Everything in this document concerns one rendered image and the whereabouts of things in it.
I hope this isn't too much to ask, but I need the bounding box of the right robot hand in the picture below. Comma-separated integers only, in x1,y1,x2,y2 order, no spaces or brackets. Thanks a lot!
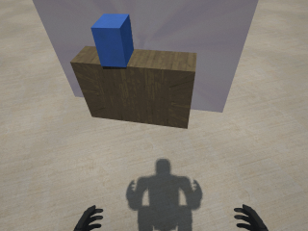
234,204,269,231

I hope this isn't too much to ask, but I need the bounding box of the pedestal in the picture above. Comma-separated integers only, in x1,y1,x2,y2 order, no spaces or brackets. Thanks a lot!
70,46,197,129

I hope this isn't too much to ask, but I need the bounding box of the carton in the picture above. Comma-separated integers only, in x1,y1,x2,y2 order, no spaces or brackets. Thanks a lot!
90,13,134,67

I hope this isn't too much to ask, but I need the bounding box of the left robot hand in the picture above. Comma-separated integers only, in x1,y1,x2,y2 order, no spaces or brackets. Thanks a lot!
73,205,104,231

